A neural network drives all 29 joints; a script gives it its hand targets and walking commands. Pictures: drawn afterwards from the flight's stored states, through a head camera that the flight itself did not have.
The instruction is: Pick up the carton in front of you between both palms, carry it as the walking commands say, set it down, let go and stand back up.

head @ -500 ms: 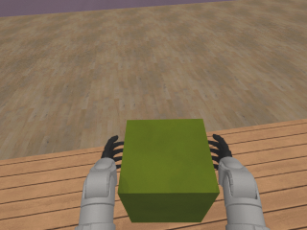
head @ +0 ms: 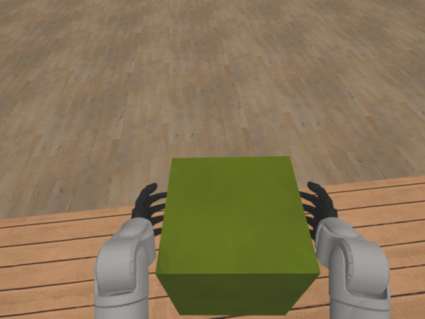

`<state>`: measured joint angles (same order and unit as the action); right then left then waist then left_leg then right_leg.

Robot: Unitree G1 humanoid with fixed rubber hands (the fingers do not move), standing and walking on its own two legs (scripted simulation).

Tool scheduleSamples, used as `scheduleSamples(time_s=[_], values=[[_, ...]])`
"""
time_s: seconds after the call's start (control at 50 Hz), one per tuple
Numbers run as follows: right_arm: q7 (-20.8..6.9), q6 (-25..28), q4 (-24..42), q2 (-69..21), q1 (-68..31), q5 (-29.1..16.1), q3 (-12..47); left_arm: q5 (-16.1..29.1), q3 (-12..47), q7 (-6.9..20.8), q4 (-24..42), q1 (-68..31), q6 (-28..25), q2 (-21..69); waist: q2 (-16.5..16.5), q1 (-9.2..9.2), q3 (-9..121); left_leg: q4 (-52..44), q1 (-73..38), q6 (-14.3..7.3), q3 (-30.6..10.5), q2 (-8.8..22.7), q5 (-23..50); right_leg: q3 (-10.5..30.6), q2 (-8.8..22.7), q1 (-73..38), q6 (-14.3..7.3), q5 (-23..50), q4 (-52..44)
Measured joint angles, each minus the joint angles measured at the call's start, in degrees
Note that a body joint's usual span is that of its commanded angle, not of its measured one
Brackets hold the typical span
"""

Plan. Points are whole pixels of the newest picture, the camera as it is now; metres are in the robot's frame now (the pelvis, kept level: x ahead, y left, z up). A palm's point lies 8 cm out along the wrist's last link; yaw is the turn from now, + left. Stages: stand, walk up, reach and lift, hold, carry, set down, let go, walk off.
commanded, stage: carry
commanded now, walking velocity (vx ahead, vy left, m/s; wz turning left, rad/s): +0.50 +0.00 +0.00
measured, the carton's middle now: (231, 240) +0.28 +0.00 +0.01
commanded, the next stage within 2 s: none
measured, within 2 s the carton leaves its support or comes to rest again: neither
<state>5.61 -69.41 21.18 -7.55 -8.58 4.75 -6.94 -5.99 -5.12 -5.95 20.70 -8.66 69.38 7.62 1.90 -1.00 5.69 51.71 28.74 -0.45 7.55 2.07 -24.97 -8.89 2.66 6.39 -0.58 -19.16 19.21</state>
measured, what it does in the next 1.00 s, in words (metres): walks ahead: left foot, then right foot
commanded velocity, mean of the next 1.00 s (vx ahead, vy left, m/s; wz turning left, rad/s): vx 0.37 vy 0.00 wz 0.00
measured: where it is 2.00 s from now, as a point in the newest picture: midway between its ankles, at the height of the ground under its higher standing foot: (231, 217)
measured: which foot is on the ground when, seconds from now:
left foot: up 0.00-0.12, down 0.14-0.66, up 0.68-1.00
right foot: down 0.00-0.16, up 0.18-0.62, down 0.64-1.00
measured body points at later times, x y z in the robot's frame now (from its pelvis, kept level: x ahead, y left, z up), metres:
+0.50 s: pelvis +0.31 +0.04 +0.00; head +0.32 +0.05 +0.45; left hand +0.61 +0.17 +0.08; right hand +0.58 -0.14 +0.09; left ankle +0.21 +0.10 -0.74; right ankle +0.43 -0.11 -0.69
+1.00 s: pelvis +0.60 -0.01 -0.01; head +0.68 -0.03 +0.43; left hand +1.00 +0.13 +0.09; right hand +1.00 -0.17 +0.08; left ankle +0.73 +0.10 -0.70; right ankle +0.55 -0.06 -0.74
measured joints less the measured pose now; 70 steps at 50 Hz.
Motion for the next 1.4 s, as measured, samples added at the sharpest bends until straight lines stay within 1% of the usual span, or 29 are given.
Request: scheduleSamples(time_s=[0.06, 0.12, 0.16, 0.2, 0.22, 0.26, 0.3, 0.36, 0.48, 0.54, 0.6, 0.64, 0.66, 0.7, 0.72, 0.74, 0.78, 0.84, 0.94, 1.0, 1.06, 1.1, 1.14, 1.18, 1.26, 1.3, 1.34, 1.36, 1.4], values=[[-0.20, 0.33, 0.48, -0.13, -0.86, 0.37, 0.62, 0.25, -0.98, 0.01, 1.56, -0.49, 0.25, 0.07, 0.31, -0.88, -0.47, -11.64, 2.83, -0.05, 1.59, -0.29, 7.86, 0.63, 0.77, -4.87, 1.02, -1.44, -3.01], [-0.45, 0.32, 0.79, -0.22, -1.31, 0.95, 1.10, 0.47, -1.62, 0.10, 2.29, -0.76, 0.44, 0.09, 0.29, -0.99, -1.01, -22.27, 0.39, -0.86, 5.46, -1.18, 14.94, 0.85, 2.30, -8.12, 2.60, -6.91, 1.71], [-0.57, 0.64, -0.44, -0.33, -1.83, 1.42, 1.75, 0.42, -2.51, 0.40, 2.02, -0.73, 0.37, 0.00, 0.38, -0.41, -1.05, -20.59, -1.29, -3.58, 7.00, -1.43, 18.52, 1.01, 4.29, -5.36, 2.45, -9.54, 14.83], [-0.59, 0.77, -2.23, -0.31, -1.87, 1.91, 2.01, 0.22, -3.07, 0.60, 0.33, -0.86, 0.37, 0.06, -0.10, 0.49, -1.50, -18.13, -2.66, -5.73, 7.30, -1.45, 14.21, 4.99, 3.43, 2.80, 1.53, -7.88, 33.44], [-0.58, 0.60, -2.77, -0.28, -1.64, 2.01, 1.97, 0.06, -3.01, 0.67, -0.43, -0.83, 0.51, 0.05, -0.56, 0.84, -1.85, -19.01, -4.16, -6.08, 7.29, -1.45, 12.72, 5.95, 2.78, 7.00, 0.86, -6.65, 40.52], [-0.58, 0.39, -3.00, -0.17, -0.71, 1.98, 1.68, -0.21, -2.35, 0.74, -1.59, -0.70, 0.63, 0.02, -1.30, 1.62, -2.34, -22.90, -7.69, -5.17, 7.09, -1.58, 12.74, 5.88, 2.43, 14.16, -0.14, -2.81, 46.93], [-0.57, 0.53, -2.63, -0.08, 0.06, 1.80, 1.28, -0.44, -1.57, 0.80, -2.21, -0.60, 0.28, 0.01, -1.94, 2.42, -2.70, -27.10, -11.24, -5.03, 6.60, -1.71, 13.00, 5.03, 2.66, 19.58, -0.44, 0.76, 45.95], [-0.57, 1.29, -1.79, 0.02, 0.74, 1.36, 0.76, -0.78, -0.54, 0.92, -2.19, -0.36, -0.74, 0.02, -2.60, 3.23, -2.78, -32.08, -16.18, -4.75, 5.55, -1.56, 12.72, 3.95, 2.78, 25.22, -0.13, 4.12, 39.77], [-0.61, 1.96, -0.51, -0.12, -0.79, 0.49, 0.13, -1.13, -0.33, 0.78, 0.37, -0.76, -1.29, 0.05, -2.25, 2.84, -2.15, -36.34, -25.00, -3.12, 4.16, -1.41, 8.54, 1.48, 2.54, 30.54, 0.12, 10.74, 25.62], [-0.59, 1.76, -0.79, -0.37, -3.54, 0.40, -0.47, -0.75, -1.75, 0.46, 1.22, -2.78, -0.78, 0.19, -2.00, 2.79, -2.07, -35.86, -28.96, -2.02, 3.52, -1.57, 4.59, -0.31, 1.64, 30.28, -1.16, 13.95, 19.24], [-0.27, 1.09, -2.76, 0.78, -7.73, 0.20, -0.88, -0.16, -2.72, 0.11, -0.70, -6.91, -0.12, -0.84, -2.49, 2.81, -2.26, -33.32, -32.57, -0.69, 2.72, -1.31, -0.53, -2.19, -0.20, 27.63, -3.15, 15.19, 14.51], [0.33, 0.36, -5.36, 2.43, -11.21, 0.05, -1.24, 0.08, -2.79, -0.36, -4.68, -11.42, 0.26, -1.88, -2.71, 1.97, -2.68, -24.21, -32.24, -0.21, 2.98, -0.25, -5.39, -3.58, -1.81, 23.27, -4.12, 13.78, 11.38], [0.32, 0.18, -7.54, 3.79, -13.45, -0.26, -1.53, 0.09, -3.01, -0.52, -7.41, -13.83, -0.02, -2.18, -3.66, 0.96, -3.21, -15.27, -29.44, -0.60, 2.58, 1.22, -4.84, -4.02, -2.39, 23.29, -5.47, 12.22, 13.98], [0.33, -0.12, -12.41, 5.93, -17.55, -1.07, -2.07, 0.42, -3.34, -1.03, -12.53, -18.03, -0.06, -3.14, -4.10, -0.65, -4.74, 5.85, -20.19, -1.34, -2.94, 0.30, -3.35, -4.17, -2.69, 23.13, -6.87, 8.60, 17.80], [0.41, -0.42, -14.57, 6.41, -19.23, -1.21, -2.32, 0.75, -3.44, -1.42, -14.67, -19.54, 0.14, -3.68, -3.85, -1.14, -5.52, 14.12, -15.42, -1.95, -4.77, -0.49, -2.22, -4.07, -2.77, 22.18, -6.90, 7.86, 17.56], [0.47, -0.74, -16.45, 6.55, -20.72, -1.11, -2.62, 1.15, -3.68, -1.56, -16.39, -20.64, 0.34, -4.25, -3.53, -1.54, -6.16, 19.62, -11.01, -2.58, -5.74, -0.86, -0.71, -3.91, -2.91, 21.05, -6.78, 7.48, 16.66], [0.69, -1.12, -19.33, 6.33, -23.30, -0.67, -3.29, 2.17, -4.31, -1.73, -18.92, -22.34, 0.44, -5.31, -2.96, -2.06, -7.25, 23.34, -3.43, -3.35, -6.51, -0.59, 2.39, -3.54, -3.24, 18.56, -6.84, 6.85, 14.15], [1.01, -0.66, -21.85, 6.13, -26.86, 0.00, -4.10, 3.40, -5.46, -1.83, -21.49, -25.35, -0.33, -6.61, -2.10, -2.28, -8.84, 20.17, 5.09, -3.38, -6.55, 0.23, 4.60, -2.80, -3.29, 15.22, -6.76, 5.84, 11.12], [1.44, 0.93, -22.96, 6.61, -31.17, -0.01, -5.31, 3.90, -7.30, -1.87, -23.69, -30.73, -1.92, -7.46, -1.48, -1.52, -10.37, 6.59, 12.03, -2.84, -5.27, 0.09, 9.55, -1.49, -2.91, 11.27, -5.91, 2.29, 9.83], [1.69, 1.10, -22.13, 6.76, -32.01, -0.44, -5.91, 3.54, -8.10, -1.87, -23.32, -32.38, -1.86, -7.13, -1.80, -0.70, -10.45, -6.31, 10.34, -2.69, -3.57, -1.22, 17.24, -1.17, -3.07, 8.86, -5.07, -1.10, 10.78], [1.76, 0.93, -21.38, 6.33, -31.86, -0.56, -6.36, 2.96, -8.81, -1.81, -22.19, -32.37, -1.27, -6.50, -2.38, 0.44, -10.02, -19.59, 3.81, -3.55, -0.49, -2.96, 26.45, -2.03, -3.38, 6.77, -4.11, -5.82, 15.42], [1.78, 1.49, -21.37, 5.39, -31.56, -0.05, -6.65, 2.84, -9.08, -1.52, -22.06, -32.40, -1.12, -6.82, -0.74, 2.16, -10.21, -20.42, 1.06, -4.90, 0.17, -4.06, 20.56, -1.03, -2.13, 8.77, -2.48, -6.59, 24.20], [1.77, 1.90, -22.00, 4.89, -31.48, 0.24, -6.71, 2.64, -9.27, -1.25, -22.17, -32.19, -1.00, -7.02, -0.18, 3.69, -11.00, -19.67, 0.36, -5.58, -0.19, -4.63, 16.77, 4.02, -3.29, 13.55, -0.69, -10.22, 35.44], [1.84, 1.83, -21.69, 4.73, -30.71, -0.13, -6.74, 2.11, -9.40, -1.21, -21.28, -31.32, -0.60, -6.41, -0.90, 4.68, -12.00, -20.99, -0.90, -4.84, -0.79, -4.54, 16.62, 7.11, -4.37, 17.41, -0.32, -12.01, 40.21], [2.37, 1.95, -18.24, 4.68, -29.30, -1.86, -6.81, 1.13, -9.85, -1.21, -16.99, -30.05, -0.26, -4.74, -1.94, 5.21, -13.98, -24.25, -3.57, -5.26, -1.54, -4.39, 16.40, 9.72, -3.64, 20.30, 0.12, -9.10, 29.19], [2.53, 2.28, -16.07, 4.52, -29.28, -2.34, -6.99, 1.09, -10.01, -1.21, -14.57, -29.86, -0.60, -4.25, -1.84, 4.89, -14.45, -24.02, -4.18, -4.87, -1.80, -4.41, 15.49, 10.11, -3.17, 19.74, 0.11, -4.21, 20.74], [2.53, 2.57, -14.56, 4.39, -29.50, -2.51, -7.22, 1.12, -9.99, -1.20, -12.88, -29.70, -1.08, -3.96, -1.33, 4.01, -14.11, -22.03, -4.31, -4.29, -1.78, -4.71, 13.53, 9.55, -2.52, 17.88, -0.27, 4.66, 12.71], [2.44, 2.73, -14.36, 4.57, -29.65, -2.55, -7.18, 1.06, -9.94, -1.20, -12.47, -29.34, -1.59, -3.68, -2.05, 3.50, -13.93, -20.68, -4.35, -3.96, -2.13, -4.29, 12.26, 9.05, -2.83, 17.15, -0.41, 7.06, 11.92], [2.29, 2.67, -14.95, 4.77, -29.60, -2.55, -7.15, 0.79, -9.77, -1.17, -12.70, -28.53, -2.04, -3.34, -3.13, 2.30, -12.68, -19.67, -4.90, -3.09, -2.54, -3.42, 11.62, 8.45, -3.55, 16.71, -0.73, 5.33, 13.01]])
